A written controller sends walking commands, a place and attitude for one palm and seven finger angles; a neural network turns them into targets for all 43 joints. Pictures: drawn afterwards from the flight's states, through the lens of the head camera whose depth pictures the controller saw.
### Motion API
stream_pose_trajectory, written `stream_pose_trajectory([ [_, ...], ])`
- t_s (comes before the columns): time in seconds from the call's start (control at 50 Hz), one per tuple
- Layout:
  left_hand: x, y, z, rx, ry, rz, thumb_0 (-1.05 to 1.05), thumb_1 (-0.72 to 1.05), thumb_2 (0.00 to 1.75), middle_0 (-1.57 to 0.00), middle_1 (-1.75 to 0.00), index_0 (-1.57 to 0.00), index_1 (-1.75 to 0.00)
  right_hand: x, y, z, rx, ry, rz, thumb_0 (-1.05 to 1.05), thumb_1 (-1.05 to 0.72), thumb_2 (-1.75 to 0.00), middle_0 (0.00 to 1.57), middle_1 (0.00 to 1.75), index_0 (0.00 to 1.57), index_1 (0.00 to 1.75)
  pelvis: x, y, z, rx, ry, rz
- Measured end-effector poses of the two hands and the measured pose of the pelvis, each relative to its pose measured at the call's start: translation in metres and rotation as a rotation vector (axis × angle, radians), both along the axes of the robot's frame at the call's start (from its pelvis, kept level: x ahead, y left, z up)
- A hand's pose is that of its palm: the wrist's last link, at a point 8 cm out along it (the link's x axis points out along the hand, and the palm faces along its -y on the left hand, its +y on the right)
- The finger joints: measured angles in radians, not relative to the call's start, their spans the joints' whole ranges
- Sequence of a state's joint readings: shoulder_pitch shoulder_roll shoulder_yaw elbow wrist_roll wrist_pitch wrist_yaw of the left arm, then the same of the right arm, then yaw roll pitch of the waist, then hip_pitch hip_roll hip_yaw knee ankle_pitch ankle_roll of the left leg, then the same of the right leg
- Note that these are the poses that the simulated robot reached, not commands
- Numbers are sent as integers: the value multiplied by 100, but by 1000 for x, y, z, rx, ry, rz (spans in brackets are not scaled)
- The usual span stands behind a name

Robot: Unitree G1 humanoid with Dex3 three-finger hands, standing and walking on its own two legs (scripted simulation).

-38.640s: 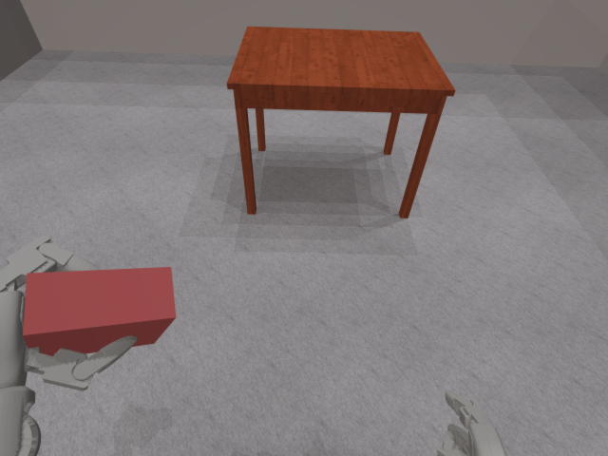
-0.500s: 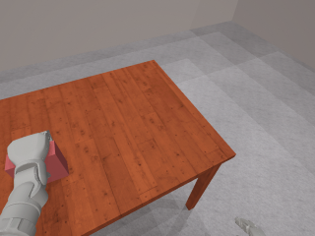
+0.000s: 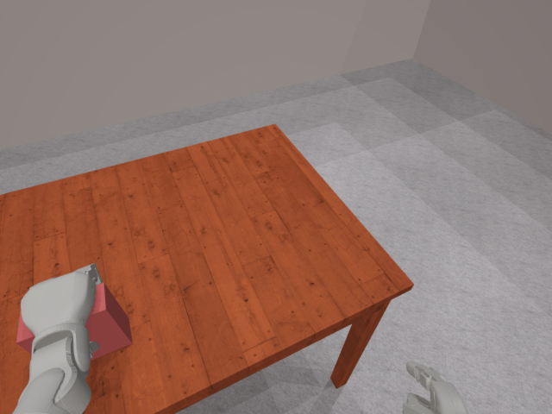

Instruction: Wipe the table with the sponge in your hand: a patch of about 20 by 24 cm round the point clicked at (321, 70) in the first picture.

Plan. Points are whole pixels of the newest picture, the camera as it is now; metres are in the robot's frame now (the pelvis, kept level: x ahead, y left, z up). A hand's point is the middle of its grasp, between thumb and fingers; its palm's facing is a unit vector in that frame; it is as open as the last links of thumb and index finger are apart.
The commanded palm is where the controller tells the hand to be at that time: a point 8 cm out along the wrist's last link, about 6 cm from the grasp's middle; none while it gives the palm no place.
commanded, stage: wipe back along the first lane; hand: left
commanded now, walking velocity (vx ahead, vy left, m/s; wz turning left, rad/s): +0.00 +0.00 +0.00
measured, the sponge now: (85, 334) +0.24 +0.34 -0.05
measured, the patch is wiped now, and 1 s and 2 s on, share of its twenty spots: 0.95 1.00 1.00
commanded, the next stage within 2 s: lift the sponge slowly off the table in 1.52 s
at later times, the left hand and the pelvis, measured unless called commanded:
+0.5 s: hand (80, 347) +0.20 +0.31 -0.01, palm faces -0.05 -0.07 -1.00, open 9.6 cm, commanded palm +0.15 +0.28 +0.02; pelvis +0.00 +0.00 +0.00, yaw +0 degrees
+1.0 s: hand (83, 360) +0.19 +0.30 -0.01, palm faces -0.05 -0.09 -1.00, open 9.5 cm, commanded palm +0.14 +0.28 +0.02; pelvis -0.01 -0.01 +0.00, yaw -1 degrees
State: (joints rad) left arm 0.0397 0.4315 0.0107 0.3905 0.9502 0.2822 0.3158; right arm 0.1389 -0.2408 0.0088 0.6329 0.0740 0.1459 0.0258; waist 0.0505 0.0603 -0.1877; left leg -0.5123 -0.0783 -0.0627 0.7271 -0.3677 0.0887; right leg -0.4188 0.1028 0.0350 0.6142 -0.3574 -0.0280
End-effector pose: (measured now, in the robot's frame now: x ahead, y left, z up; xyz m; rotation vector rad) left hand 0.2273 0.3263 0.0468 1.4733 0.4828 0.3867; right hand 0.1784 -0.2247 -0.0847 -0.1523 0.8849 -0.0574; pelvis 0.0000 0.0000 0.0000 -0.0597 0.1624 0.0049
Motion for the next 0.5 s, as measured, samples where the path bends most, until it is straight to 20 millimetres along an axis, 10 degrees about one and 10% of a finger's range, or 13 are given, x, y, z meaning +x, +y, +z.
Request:
stream_pose_trajectory([
  [0.5, -42, -25, 0, -8, 0, -7, 1, -44, 107, -71, -149, -73, -152, 13, 1, 9, 14, -70, 12, 1, -91, -90, 20, 30, 20, 30, -3, -5, 3, 10, -39, -6],
])
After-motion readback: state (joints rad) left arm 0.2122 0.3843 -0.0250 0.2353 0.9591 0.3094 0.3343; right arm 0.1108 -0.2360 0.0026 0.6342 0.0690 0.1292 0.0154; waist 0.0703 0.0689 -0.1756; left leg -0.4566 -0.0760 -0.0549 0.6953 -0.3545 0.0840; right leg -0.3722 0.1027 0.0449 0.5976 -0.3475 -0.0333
